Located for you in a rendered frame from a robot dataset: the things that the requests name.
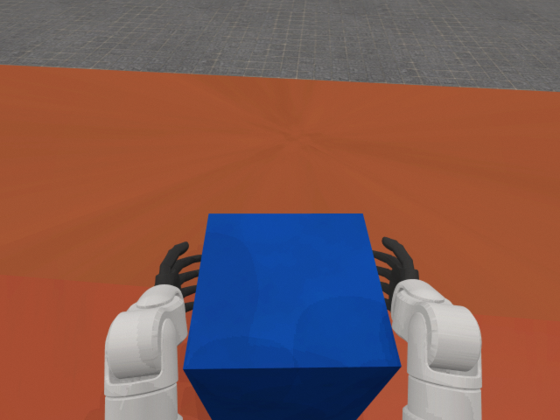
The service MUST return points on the robot left hand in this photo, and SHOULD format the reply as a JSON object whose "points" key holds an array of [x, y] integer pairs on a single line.
{"points": [[170, 268]]}

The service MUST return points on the robot right hand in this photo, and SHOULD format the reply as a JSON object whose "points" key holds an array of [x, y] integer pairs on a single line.
{"points": [[402, 267]]}

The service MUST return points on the right robot forearm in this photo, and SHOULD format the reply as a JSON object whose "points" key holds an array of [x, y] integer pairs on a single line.
{"points": [[444, 354]]}

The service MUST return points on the left robot forearm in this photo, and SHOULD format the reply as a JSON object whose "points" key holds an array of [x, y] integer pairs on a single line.
{"points": [[141, 357]]}

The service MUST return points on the carton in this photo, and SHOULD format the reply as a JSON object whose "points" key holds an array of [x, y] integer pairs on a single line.
{"points": [[289, 321]]}

